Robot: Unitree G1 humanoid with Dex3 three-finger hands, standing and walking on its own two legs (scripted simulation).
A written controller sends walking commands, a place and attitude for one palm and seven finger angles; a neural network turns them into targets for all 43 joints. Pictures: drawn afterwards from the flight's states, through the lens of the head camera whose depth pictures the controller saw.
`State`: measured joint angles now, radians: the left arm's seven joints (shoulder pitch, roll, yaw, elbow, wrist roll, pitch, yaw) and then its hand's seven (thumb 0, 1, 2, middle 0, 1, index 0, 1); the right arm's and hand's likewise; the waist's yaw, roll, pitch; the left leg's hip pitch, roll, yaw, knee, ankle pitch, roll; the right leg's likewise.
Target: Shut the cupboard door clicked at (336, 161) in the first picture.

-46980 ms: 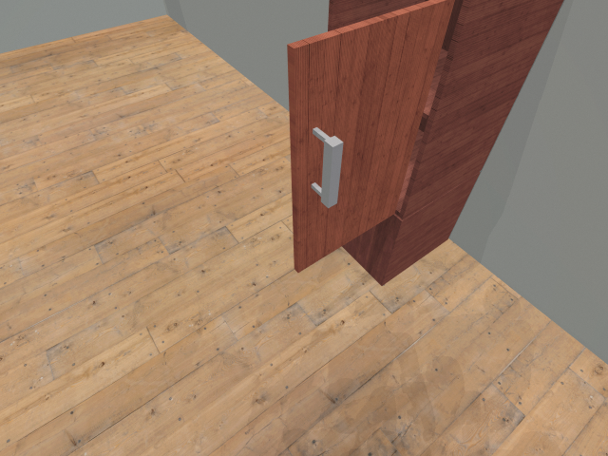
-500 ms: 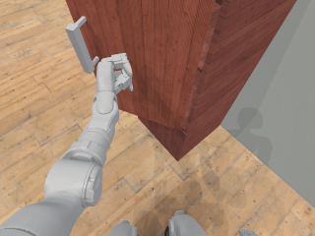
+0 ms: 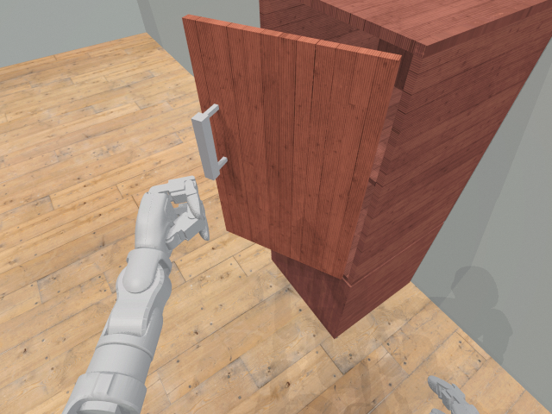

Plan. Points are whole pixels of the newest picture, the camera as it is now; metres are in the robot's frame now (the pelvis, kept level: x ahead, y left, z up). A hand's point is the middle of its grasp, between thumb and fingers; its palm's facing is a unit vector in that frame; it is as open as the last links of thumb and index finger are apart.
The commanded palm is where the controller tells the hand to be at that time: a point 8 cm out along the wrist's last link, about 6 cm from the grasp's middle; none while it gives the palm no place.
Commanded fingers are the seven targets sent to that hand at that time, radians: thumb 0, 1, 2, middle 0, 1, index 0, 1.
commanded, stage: draw the hand back to the body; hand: left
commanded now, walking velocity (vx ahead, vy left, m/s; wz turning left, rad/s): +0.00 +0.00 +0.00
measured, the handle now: (212, 142) +0.62 +0.16 +0.04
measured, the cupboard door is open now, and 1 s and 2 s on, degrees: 28 28 28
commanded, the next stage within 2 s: step back with the hand held close in 1.08 s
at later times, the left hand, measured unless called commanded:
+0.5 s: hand (64, 275) +0.24 +0.24 +0.16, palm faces +0.30 -0.91 -0.30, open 4.6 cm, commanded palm +0.19 +0.29 +0.18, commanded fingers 0.00 0.90 0.90 -0.45 -0.57 -0.45 -0.57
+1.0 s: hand (0, 307) +0.19 +0.27 +0.18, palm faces +0.46 -0.80 -0.38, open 7.3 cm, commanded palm +0.14 +0.32 +0.20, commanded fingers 0.00 0.90 0.90 -0.20 -0.30 -0.20 -0.30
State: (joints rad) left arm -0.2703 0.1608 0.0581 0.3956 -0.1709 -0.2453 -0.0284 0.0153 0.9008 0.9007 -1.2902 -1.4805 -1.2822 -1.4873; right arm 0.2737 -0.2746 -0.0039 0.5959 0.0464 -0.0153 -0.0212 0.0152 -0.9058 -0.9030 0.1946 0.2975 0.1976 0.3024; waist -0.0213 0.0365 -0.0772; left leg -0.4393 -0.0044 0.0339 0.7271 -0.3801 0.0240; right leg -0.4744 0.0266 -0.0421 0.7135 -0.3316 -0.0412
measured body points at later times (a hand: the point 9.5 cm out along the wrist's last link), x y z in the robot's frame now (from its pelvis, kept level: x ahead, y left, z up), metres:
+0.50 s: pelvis +0.01 +0.02 +0.03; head -0.01 +0.00 +0.48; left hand +0.22 +0.29 +0.18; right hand +0.20 -0.18 -0.06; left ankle -0.01 +0.10 -0.72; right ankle +0.02 -0.09 -0.72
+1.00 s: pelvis +0.01 +0.01 +0.03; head -0.02 -0.01 +0.48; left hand +0.16 +0.31 +0.20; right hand +0.20 -0.20 -0.06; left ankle -0.01 +0.10 -0.72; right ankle +0.02 -0.09 -0.72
